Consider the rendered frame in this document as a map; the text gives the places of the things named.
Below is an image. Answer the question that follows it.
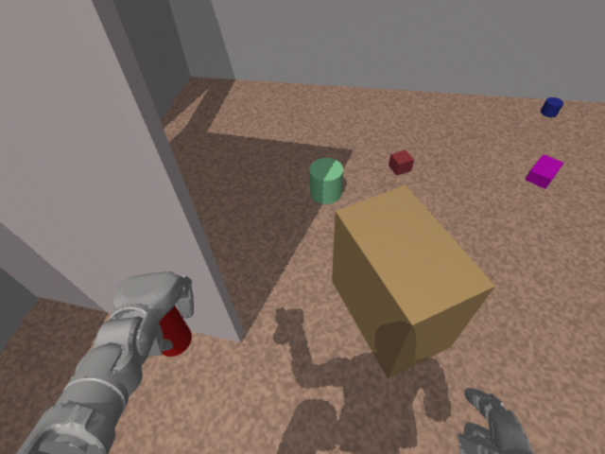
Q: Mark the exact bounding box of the left robot arm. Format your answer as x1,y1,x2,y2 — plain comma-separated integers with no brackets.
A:
16,304,160,454

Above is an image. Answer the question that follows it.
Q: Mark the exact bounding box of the left robot hand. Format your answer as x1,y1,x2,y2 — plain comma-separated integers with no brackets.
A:
113,271,194,357

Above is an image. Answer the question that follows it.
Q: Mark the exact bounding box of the right robot hand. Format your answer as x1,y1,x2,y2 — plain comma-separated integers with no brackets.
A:
458,388,533,454

